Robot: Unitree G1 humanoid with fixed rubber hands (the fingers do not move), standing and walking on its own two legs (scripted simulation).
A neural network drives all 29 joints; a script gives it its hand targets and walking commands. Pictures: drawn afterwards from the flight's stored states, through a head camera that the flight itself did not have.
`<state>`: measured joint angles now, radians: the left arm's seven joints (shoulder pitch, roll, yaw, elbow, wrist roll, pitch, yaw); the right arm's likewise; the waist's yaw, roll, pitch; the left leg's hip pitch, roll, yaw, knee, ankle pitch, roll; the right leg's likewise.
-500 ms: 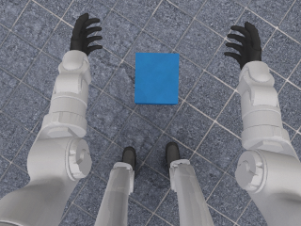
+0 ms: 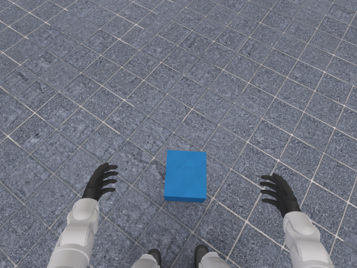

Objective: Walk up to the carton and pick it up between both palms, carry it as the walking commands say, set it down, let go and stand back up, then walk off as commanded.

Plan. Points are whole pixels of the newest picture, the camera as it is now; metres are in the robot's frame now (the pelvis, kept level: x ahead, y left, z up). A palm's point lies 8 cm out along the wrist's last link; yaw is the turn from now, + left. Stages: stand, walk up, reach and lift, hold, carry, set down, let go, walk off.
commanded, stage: let go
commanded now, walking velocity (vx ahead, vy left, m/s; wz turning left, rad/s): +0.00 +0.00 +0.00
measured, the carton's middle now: (185, 176) +0.48 -0.03 -0.68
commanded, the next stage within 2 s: stand in 0.72 s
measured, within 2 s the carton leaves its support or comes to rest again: neither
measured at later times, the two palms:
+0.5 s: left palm (59, 247) +0.18 +0.24 -0.04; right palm (296, 244) +0.19 -0.22 -0.04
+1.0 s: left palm (36, 256) +0.16 +0.29 -0.06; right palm (323, 252) +0.18 -0.28 -0.06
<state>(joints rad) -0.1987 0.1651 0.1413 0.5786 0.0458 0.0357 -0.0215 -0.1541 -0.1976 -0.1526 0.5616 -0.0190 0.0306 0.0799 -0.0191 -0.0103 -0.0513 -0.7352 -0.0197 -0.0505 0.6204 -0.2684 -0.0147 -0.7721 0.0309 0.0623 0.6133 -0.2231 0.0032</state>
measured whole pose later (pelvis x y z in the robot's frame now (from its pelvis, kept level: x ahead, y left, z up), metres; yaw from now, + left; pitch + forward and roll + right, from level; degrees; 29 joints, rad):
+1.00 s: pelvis +0.04 +0.00 +0.02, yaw +1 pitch +0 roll +0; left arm 0.19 0.34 0.05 0.70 0.04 0.02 0.01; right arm 0.20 -0.34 -0.05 0.67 -0.04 0.03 -0.01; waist 0.00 0.02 0.02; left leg -0.17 -0.01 -0.06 0.50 -0.32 -0.01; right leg -0.20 0.03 0.03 0.49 -0.29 -0.01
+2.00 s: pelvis +0.03 +0.00 +0.03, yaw +1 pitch -2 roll +0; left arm 0.14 0.37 0.02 0.97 0.02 0.00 0.01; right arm 0.16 -0.38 -0.01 0.93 -0.03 -0.01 -0.02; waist 0.01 0.01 0.03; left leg -0.09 -0.01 -0.06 0.37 -0.24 -0.01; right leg -0.12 0.02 0.03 0.37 -0.21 0.00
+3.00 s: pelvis +0.01 +0.03 +0.02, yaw +0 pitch -1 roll +0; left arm 0.16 0.34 0.02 1.02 0.03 0.02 0.03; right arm 0.20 -0.36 -0.01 1.05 -0.02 0.06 -0.02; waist 0.03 0.02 0.04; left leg -0.18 -0.02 -0.01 0.46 -0.27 0.00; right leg -0.20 -0.01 0.06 0.41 -0.21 0.03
